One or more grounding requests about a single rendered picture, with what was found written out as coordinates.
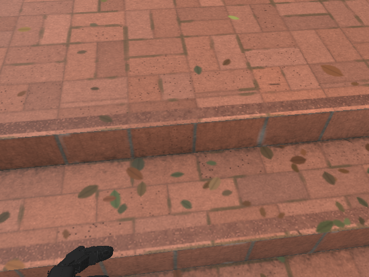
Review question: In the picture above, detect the left robot hand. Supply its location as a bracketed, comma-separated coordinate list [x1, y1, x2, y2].
[47, 246, 114, 277]

